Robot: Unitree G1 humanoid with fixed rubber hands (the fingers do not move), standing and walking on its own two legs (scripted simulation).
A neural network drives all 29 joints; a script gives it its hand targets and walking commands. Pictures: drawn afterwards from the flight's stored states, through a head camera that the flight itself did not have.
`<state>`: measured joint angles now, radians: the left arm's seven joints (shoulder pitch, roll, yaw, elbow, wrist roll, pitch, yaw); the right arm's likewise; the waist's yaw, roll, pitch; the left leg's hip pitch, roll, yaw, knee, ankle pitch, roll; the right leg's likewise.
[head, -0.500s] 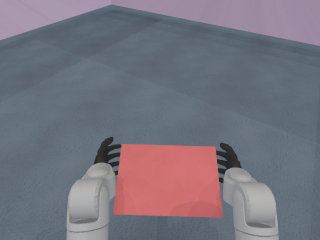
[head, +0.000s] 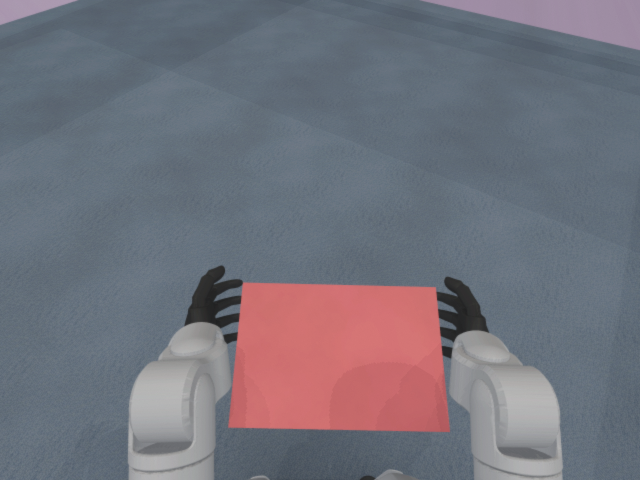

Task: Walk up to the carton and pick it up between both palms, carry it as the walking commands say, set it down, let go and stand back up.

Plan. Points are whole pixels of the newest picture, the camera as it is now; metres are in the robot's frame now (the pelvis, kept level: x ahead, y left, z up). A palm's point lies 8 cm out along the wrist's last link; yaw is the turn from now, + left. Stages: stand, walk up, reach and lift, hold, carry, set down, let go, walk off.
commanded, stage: carry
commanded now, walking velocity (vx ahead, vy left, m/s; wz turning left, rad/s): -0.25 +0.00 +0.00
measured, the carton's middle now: (334, 361) +0.27 +0.00 +0.00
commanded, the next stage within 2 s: none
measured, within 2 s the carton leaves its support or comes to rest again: neither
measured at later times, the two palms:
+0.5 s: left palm (210, 402) +0.19 +0.13 +0.08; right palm (505, 421) +0.17 -0.16 +0.08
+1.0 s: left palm out of the picture +0.06 +0.13 +0.09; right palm out of the picture +0.05 -0.16 +0.09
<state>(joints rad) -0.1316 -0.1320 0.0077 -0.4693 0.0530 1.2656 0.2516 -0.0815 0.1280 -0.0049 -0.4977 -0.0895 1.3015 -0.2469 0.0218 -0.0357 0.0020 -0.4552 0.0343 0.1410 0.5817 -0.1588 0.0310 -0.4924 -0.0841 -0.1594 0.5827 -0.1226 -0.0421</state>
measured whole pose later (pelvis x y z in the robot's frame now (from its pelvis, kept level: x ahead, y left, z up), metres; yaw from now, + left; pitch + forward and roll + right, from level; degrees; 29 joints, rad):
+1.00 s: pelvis -0.19 -0.01 +0.00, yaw +1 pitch +1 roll +0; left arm -0.12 -0.13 -0.01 -0.48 0.09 1.28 0.24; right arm -0.08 0.13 -0.01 -0.50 -0.09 1.33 -0.23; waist -0.01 -0.03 -0.01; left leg -0.47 0.06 0.12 0.65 -0.20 0.03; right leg -0.56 -0.07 -0.08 0.80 -0.38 0.01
